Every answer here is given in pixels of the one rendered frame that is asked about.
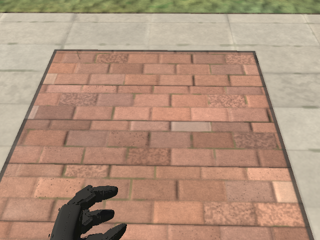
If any left robot hand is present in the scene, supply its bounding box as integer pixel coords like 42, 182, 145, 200
48, 185, 127, 240

